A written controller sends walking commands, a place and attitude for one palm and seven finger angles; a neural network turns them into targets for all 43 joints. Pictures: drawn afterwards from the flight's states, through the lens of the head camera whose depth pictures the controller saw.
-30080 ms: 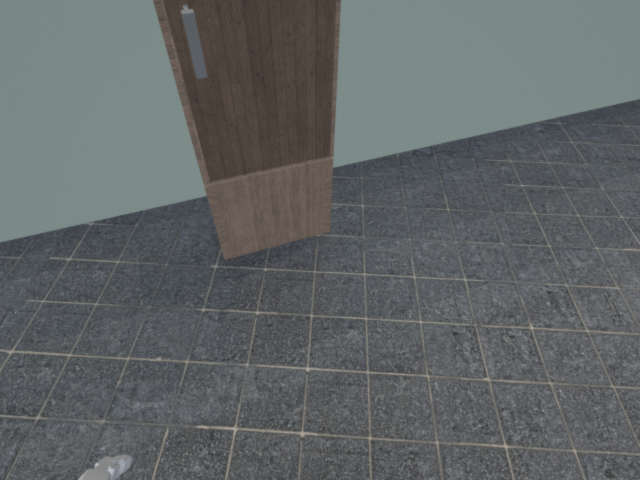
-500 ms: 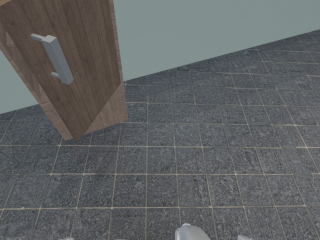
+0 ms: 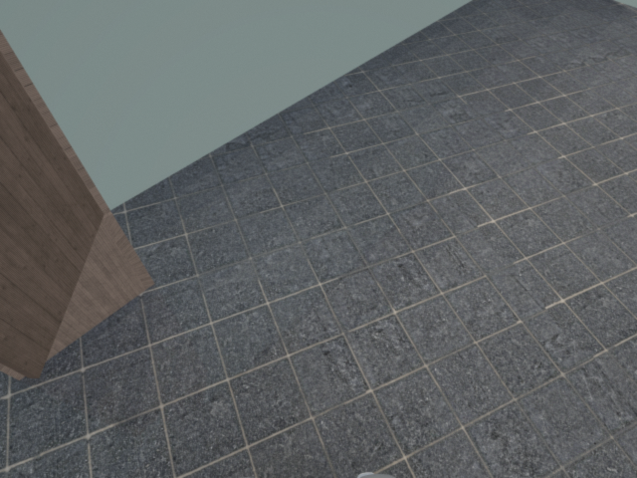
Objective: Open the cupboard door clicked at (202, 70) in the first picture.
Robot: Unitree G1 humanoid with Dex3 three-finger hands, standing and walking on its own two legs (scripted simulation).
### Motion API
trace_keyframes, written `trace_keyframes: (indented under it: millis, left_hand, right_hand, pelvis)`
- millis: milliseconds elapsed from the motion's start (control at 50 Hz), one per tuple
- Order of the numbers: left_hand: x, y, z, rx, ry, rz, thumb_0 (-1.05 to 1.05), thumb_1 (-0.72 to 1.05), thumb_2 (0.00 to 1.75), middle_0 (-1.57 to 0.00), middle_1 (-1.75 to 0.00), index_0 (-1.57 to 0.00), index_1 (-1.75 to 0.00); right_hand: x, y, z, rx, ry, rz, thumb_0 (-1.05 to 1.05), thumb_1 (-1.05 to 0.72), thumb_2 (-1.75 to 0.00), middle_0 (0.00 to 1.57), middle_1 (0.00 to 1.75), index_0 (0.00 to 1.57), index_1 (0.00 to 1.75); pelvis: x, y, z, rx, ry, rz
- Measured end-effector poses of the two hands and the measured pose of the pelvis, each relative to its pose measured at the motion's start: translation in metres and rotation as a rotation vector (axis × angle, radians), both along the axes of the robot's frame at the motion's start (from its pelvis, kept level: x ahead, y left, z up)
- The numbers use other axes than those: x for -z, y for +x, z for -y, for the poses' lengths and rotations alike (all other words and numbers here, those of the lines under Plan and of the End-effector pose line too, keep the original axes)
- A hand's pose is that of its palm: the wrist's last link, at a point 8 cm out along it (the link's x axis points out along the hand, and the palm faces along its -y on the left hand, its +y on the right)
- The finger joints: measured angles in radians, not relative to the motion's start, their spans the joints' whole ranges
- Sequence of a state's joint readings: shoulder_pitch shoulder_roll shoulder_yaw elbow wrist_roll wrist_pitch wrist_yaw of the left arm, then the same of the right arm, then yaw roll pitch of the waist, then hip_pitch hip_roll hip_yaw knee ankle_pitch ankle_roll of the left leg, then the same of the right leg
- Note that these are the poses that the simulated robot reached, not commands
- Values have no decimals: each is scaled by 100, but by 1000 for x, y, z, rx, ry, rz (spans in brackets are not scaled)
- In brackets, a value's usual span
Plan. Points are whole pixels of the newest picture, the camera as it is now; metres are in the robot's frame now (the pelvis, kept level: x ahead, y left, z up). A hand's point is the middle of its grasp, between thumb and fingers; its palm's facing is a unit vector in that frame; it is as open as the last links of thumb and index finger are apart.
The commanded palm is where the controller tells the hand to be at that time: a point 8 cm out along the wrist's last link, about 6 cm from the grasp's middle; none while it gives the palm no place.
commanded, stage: walk to a spot facing it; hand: left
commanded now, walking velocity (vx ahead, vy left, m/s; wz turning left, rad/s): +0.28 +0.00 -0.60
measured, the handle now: out of the picture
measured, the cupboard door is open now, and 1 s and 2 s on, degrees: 44 44 44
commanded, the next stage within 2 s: turn to face it in 1.36 s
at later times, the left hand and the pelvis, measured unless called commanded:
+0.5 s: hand (284, 369) +0.29 +0.06 -0.15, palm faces -0.33 -0.92 -0.22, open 7.4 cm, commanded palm none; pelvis +0.14 -0.09 +0.01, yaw -18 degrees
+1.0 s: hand (330, 247) +0.53 +0.00 -0.15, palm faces -0.45 -0.88 -0.17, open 7.4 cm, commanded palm none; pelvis +0.38 -0.15 +0.02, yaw -29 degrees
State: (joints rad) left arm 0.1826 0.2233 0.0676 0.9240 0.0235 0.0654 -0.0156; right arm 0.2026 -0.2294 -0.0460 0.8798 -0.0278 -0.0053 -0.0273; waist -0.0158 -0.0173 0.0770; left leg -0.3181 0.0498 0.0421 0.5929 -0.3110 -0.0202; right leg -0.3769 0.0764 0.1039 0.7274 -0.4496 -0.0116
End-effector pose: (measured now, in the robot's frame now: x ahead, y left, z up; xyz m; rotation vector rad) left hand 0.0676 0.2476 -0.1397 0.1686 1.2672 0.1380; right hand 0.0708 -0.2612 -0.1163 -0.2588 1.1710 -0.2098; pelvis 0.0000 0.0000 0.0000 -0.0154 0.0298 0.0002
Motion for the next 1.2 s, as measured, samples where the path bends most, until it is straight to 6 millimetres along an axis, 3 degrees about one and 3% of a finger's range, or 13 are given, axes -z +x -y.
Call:
trace_keyframes:
  millis: [100,180,300,360,440,520,640,740,800,880,980,1100,1200]
  left_hand:
    - [-14,50,6,71,-28,50,1,90,89,-20,-30,-20,-30]
    - [-23,98,22,145,-29,82,1,90,90,-20,-30,-20,-30]
    - [-20,182,74,308,-9,101,1,91,90,-19,-30,-20,-30]
    - [-12,218,101,351,8,163,1,90,90,-20,-30,-20,-30]
    - [-16,230,123,353,16,130,0,90,89,-20,-30,-20,-30]
    - [-18,231,138,366,5,34,0,90,89,-20,-30,-20,-30]
    - [-12,244,141,341,-8,-71,0,91,89,-20,-30,-20,-30]
    - [6,273,134,307,-13,-143,1,91,89,-20,-30,-20,-30]
    - [17,305,133,328,-8,-174,1,91,89,-20,-30,-20,-30]
    - [7,371,149,392,-10,-124,1,91,89,-20,-30,-20,-30]
    - [-14,461,194,465,-32,-9,1,91,90,-19,-30,-20,-30]
    - [-22,556,270,595,-39,68,1,91,90,-19,-30,-20,-30]
    - [-12,624,348,689,-35,143,1,91,90,-19,-30,-20,-30]
  right_hand:
    - [-10,-35,-6,61,18,-91,0,-91,-90,20,30,20,30]
    - [-10,-59,-3,141,44,-166,0,-91,-90,20,30,20,30]
    - [9,-86,14,296,100,-254,0,-91,-90,20,30,20,30]
    - [27,-86,31,350,130,-302,0,-91,-90,20,30,20,30]
    - [22,-38,57,374,123,-253,1,-91,-90,20,30,20,30]
    - [8,34,82,372,100,-112,1,-91,-90,20,30,20,30]
    - [-6,144,105,343,82,51,0,-91,-90,19,30,20,30]
    - [-6,230,114,306,52,138,0,-91,-90,20,30,20,30]
    - [-3,257,116,317,24,171,0,-91,-90,20,30,20,30]
    - [-7,252,109,385,40,107,0,-91,-90,20,30,20,30]
    - [-7,217,99,501,87,-68,0,-93,-90,20,30,20,30]
    - [-1,180,95,647,163,-247,0,-92,-90,20,30,20,30]
    - [16,171,103,736,243,-368,0,-92,-90,20,30,20,30]
  pelvis:
    - [-13,21,4,57,-6,-6]
    - [-17,41,15,117,-1,-15]
    - [-4,81,46,219,16,-15]
    - [10,99,67,253,24,-2]
    - [1,122,82,286,16,12]
    - [-12,153,94,327,25,2]
    - [-15,211,106,373,16,0]
    - [-2,272,110,399,1,10]
    - [6,302,112,435,0,22]
    - [-5,335,121,464,4,27]
    - [-19,374,140,494,2,14]
    - [-16,421,181,549,16,10]
    - [4,458,235,584,31,17]
